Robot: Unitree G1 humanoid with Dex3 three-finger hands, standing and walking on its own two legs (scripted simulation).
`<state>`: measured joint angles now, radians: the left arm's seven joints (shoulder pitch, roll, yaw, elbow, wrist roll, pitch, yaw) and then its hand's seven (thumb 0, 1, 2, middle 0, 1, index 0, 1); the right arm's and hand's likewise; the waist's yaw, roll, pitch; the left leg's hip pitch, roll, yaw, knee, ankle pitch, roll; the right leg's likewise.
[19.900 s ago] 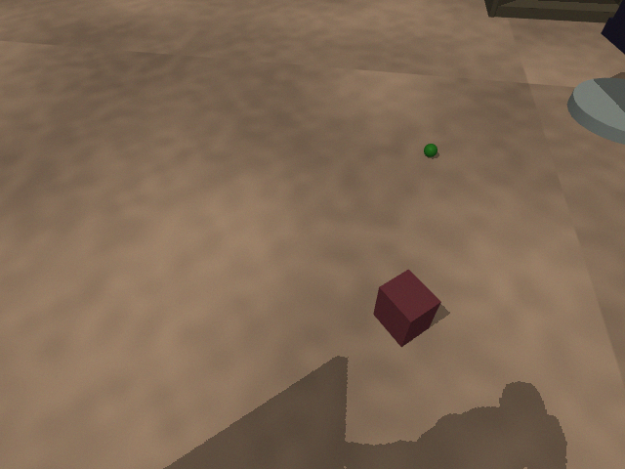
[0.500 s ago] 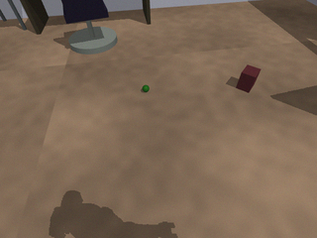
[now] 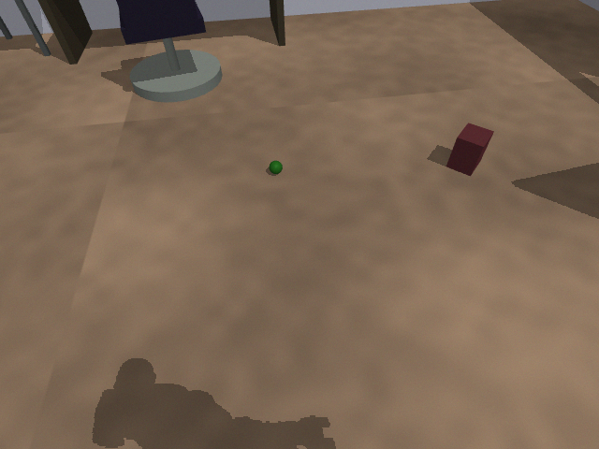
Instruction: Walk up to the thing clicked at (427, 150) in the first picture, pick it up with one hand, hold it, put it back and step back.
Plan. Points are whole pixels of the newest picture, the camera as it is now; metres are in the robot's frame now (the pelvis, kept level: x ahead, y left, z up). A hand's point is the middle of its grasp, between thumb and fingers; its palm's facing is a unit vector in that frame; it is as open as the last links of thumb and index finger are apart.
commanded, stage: stand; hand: left
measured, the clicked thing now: (275, 167) +1.50 +0.17 -0.75
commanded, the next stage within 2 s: walk up in 0.86 s
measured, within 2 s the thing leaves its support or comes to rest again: neither
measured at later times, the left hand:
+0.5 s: hand out of the picture +0.07 +0.25 -0.16, palm faces -0.04 -0.94 -0.35, open 7.4 cm
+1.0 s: hand out of the picture +0.09 +0.26 -0.15, palm faces -0.08 -0.93 -0.35, open 7.4 cm
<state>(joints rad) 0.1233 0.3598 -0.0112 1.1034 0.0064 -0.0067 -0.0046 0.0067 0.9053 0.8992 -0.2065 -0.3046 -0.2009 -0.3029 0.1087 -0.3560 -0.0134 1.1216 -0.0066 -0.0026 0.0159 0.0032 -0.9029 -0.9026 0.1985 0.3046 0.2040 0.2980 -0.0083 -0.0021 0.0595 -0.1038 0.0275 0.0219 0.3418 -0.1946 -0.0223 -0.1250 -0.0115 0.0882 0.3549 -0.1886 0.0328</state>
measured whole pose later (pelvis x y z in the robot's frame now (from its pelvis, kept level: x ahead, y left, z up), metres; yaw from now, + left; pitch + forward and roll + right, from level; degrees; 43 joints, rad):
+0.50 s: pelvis +0.00 +0.00 +0.00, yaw +0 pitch -2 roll +0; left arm 0.13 0.36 -0.01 1.10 0.01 -0.01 0.00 0.01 0.91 0.90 -0.21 -0.30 -0.20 -0.30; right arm 0.11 -0.36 -0.02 1.12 -0.01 0.00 0.02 0.00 -0.90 -0.90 0.20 0.30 0.20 0.30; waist -0.01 0.00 0.06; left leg -0.10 0.03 0.02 0.34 -0.20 -0.02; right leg -0.12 -0.01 0.09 0.35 -0.19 0.03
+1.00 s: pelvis +0.02 -0.01 +0.00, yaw -3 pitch -2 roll +0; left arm 0.19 0.40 0.05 1.05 0.03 0.00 -0.06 0.01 0.90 0.90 -0.21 -0.30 -0.20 -0.30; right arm 0.19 -0.37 -0.08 1.03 -0.04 -0.05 0.06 0.00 -0.90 -0.90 0.20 0.31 0.21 0.30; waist -0.01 0.00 0.02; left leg -0.10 0.05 0.06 0.38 -0.27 0.03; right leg -0.31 -0.01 0.03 0.73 -0.44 -0.01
